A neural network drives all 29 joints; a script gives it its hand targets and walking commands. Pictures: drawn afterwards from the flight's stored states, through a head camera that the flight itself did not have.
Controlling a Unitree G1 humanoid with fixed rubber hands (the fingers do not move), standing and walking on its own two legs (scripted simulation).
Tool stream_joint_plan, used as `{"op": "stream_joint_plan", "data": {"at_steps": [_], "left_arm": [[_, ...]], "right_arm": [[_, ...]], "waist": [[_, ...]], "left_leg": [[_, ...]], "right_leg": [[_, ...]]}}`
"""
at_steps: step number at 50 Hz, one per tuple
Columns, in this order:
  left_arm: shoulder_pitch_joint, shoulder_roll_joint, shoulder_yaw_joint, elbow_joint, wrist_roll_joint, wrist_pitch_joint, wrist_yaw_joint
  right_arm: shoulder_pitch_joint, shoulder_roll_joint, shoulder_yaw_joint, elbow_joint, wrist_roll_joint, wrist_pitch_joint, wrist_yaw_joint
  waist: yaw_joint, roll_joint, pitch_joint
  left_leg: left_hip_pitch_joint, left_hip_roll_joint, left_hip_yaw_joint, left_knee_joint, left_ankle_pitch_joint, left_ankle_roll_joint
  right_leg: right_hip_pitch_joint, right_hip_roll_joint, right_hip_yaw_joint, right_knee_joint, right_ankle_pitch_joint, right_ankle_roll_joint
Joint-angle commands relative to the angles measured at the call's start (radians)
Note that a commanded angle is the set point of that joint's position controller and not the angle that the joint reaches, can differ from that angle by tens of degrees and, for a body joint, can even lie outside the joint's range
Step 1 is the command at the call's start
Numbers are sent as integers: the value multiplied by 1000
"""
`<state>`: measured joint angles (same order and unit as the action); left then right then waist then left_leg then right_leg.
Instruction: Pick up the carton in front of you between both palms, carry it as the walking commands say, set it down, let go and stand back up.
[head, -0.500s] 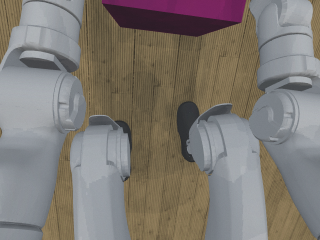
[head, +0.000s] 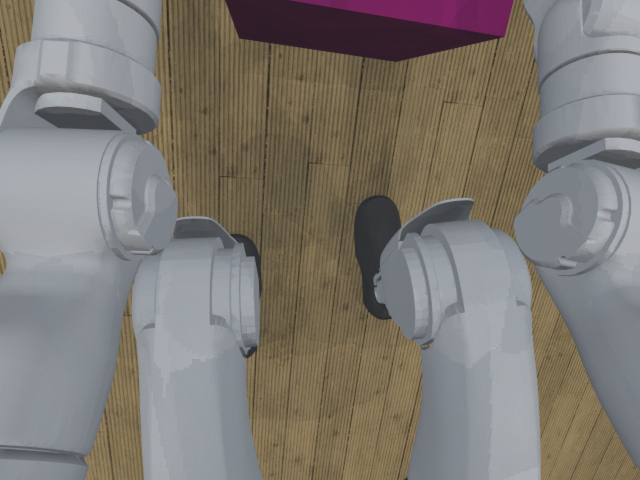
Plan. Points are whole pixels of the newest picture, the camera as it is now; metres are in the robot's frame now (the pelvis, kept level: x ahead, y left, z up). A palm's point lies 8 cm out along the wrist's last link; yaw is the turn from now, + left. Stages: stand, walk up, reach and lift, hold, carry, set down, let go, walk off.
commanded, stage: set down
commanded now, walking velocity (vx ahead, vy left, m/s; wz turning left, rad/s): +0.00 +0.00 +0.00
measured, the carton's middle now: out of the picture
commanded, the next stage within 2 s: let go in 1.42 s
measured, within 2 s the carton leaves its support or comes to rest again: neither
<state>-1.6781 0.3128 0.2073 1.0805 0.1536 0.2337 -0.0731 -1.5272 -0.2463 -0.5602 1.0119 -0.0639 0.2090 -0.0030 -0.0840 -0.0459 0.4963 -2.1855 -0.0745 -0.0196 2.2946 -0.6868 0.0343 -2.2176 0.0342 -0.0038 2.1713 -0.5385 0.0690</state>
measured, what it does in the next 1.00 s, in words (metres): rises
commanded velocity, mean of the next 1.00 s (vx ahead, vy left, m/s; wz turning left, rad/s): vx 0.00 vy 0.00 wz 0.00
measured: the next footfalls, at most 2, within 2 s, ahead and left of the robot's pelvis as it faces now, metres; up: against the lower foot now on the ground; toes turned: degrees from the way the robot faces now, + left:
none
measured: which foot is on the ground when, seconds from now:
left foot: down 0.00-1.00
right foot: down 0.00-1.00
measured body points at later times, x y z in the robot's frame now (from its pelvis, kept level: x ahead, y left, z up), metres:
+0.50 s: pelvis +0.00 -0.01 +0.01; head +0.38 +0.00 +0.23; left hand +0.63 +0.15 -0.14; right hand +0.56 -0.22 -0.15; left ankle +0.08 +0.10 -0.33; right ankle +0.13 -0.13 -0.33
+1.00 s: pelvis +0.00 +0.00 +0.13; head +0.36 +0.00 +0.39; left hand +0.64 +0.16 +0.02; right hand +0.56 -0.23 +0.01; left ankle +0.08 +0.10 -0.33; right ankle +0.13 -0.13 -0.33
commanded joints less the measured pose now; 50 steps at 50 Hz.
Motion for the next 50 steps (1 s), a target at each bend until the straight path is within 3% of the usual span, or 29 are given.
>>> {"op": "stream_joint_plan", "data": {"at_steps": [1, 4, 6, 7, 8, 9, 10, 11, 12, 13, 14, 17, 18, 19, 22, 25, 26, 27, 29, 30, 31, 32, 33, 34, 35, 36, 38, 46, 50], "left_arm": [[-220, -560, -157, 44, -13, 11, -129], [-204, -297, -113, 43, 1, -14, -76], [-247, 56, -93, -19, -15, -60, 19], [-267, 183, -88, -13, -32, -75, 66], [-321, 227, -109, -41, -85, -86, 90], [-336, 264, -118, -35, -95, -91, 109], [-374, 265, -159, -45, -157, -98, 117], [-377, 268, -200, -36, -199, -105, 119], [-401, 251, -254, -24, -249, -109, 115], [-408, 236, -301, 11, -301, -109, 108], [-405, 211, -325, -2, -330, -108, 101], [-415, 250, -361, 31, -388, -110, 85], [-400, 263, -345, 62, -378, -110, 83], [-406, 269, -336, 57, -395, -109, 83], [-403, 342, -321, 34, -379, -109, 88], [-401, 363, -292, 23, -353, -89, 98], [-405, 373, -273, -28, -337, -84, 104], [-415, 370, -285, -67, -343, -75, 107], [-404, 371, -253, -81, -331, -46, 111], [-368, 363, -237, -41, -296, -33, 108], [-368, 339, -227, -59, -314, -25, 106], [-344, 341, -212, -40, -294, -22, 101], [-319, 311, -213, -13, -290, -17, 94], [-293, 301, -192, 11, -279, -16, 85], [-288, 301, -172, 10, -266, -18, 81], [-280, 290, -159, 40, -239, -21, 75], [-260, 286, -122, 53, -218, -30, 65], [-289, 312, -127, -18, -196, -2, 57], [-288, 314, -143, -134, -224, 17, 52]], "right_arm": [[-303, 643, 185, 22, 34, 8, 145], [-231, 407, 106, 28, 11, -19, 83], [-148, 69, 26, 59, -12, -74, -14], [-146, -72, 2, 40, 3, -96, -61], [-174, -111, 35, 24, 38, -119, -89], [-212, -141, 59, 25, 77, -129, -108], [-221, -186, 89, 37, 101, -143, -121], [-232, -172, 139, 53, 148, -151, -124], [-265, -198, 145, 38, 161, -161, -129], [-258, -203, 165, 53, 181, -164, -132], [-252, -208, 165, 53, 181, -162, -135], [-249, -192, 192, 35, 204, -161, -138], [-258, -206, 203, 33, 204, -157, -140], [-276, -188, 229, -6, 220, -154, -145], [-279, -167, 255, -68, 246, -134, -157], [-257, -163, 253, -132, 243, -101, -173], [-263, -161, 255, -171, 245, -90, -182], [-251, -156, 262, -196, 252, -76, -190], [-231, -139, 275, -209, 254, -44, -201], [-214, -134, 261, -197, 241, -27, -203], [-210, -141, 248, -224, 228, -25, -202], [-188, -129, 251, -218, 220, -18, -203], [-155, -111, 231, -193, 208, -14, -201], [-153, -110, 212, -196, 189, -13, -197], [-121, -94, 198, -185, 165, -14, -192], [-141, -104, 198, -197, 158, -16, -184], [-123, -70, 190, -195, 152, -22, -174], [-110, -88, 191, -264, 163, 10, -162], [-83, -132, 178, -338, 155, 30, -159]], "waist": [[-2, 204, -718], [-16, 185, -735], [-59, 184, -809], [-57, 196, -863], [-70, 190, -939], [-44, 215, -997], [-75, 211, -1041], [-70, 219, -1079], [-120, 232, -1126], [-147, 237, -1142], [-154, 257, -1151], [-189, 242, -1220], [-154, 242, -1224], [-166, 206, -1247], [-117, 196, -1407], [-116, 210, -1508], [-98, 217, -1556], [-109, 211, -1644], [-97, 181, -1647], [-78, 212, -1604], [-113, 174, -1578], [-93, 178, -1542], [-116, 194, -1498], [-105, 185, -1443], [-131, 169, -1417], [-96, 187, -1410], [-92, 176, -1365], [-106, 206, -1523], [-115, 230, -1671]], "left_leg": [[421, -11, -49, -254, 252, -8], [447, -2, -41, -253, 258, -17], [519, 20, -41, -251, 309, -40], [552, 28, -40, -243, 346, -51], [586, 29, -42, -235, 387, -61], [596, 28, -47, -223, 427, -66], [586, 37, -61, -224, 455, -66], [575, 43, -72, -213, 486, -65], [593, 54, -83, -193, 509, -62], [595, 55, -84, -200, 492, -65], [568, 57, -91, -201, 489, -62], [558, 63, -83, -205, 448, -60], [528, 58, -65, -211, 433, -60], [484, 55, -48, -209, 407, -58], [467, 48, -16, -232, 409, -47], [527, 41, 9, -253, 396, -44], [538, 32, 23, -282, 394, -41], [568, 23, 35, -288, 391, -37], [564, 14, 41, -350, 360, -24], [566, 13, 49, -365, 351, -27], [551, 8, 35, -386, 354, -20], [558, 8, 38, -397, 344, -16], [561, 7, 32, -425, 347, -20], [534, 5, 24, -446, 336, -18], [502, 6, 9, -470, 337, -15], [528, 3, 15, -473, 351, -18], [528, 4, 8, -508, 348, -20], [719, 1, 13, -655, 357, -25], [859, -10, 15, -724, 480, -36]], "right_leg": [[306, 59, -51, -82, 156, -35], [356, 45, -60, -82, 172, -23], [409, 27, -63, -86, 226, -16], [426, 15, -63, -86, 253, -9], [450, 12, -72, -87, 288, -9], [450, 9, -61, -82, 322, -13], [473, 0, -68, -72, 357, -14], [473, 0, -58, -56, 393, -23], [480, -3, -59, -60, 419, -26], [497, -7, -65, -65, 417, -31], [487, -15, -63, -58, 419, -36], [564, -21, -68, -77, 443, -45], [591, -20, -57, -82, 447, -47], [662, -28, -55, -99, 466, -48], [818, -21, -49, -102, 538, -43], [857, -4, -58, -146, 517, -36], [881, 5, -59, -157, 526, -39], [949, 13, -62, -178, 532, -42], [965, 23, -73, -205, 504, -43], [941, 31, -60, -233, 488, -45], [917, 29, -82, -250, 475, -37], [878, 31, -73, -274, 444, -38], [827, 35, -81, -300, 445, -34], [787, 28, -78, -321, 425, -31], [759, 21, -77, -335, 429, -28], [725, 25, -72, -354, 418, -23], [669, 19, -81, -383, 398, -16], [741, 26, -96, -527, 381, -16], [830, 30, -105, -593, 475, -23]]}}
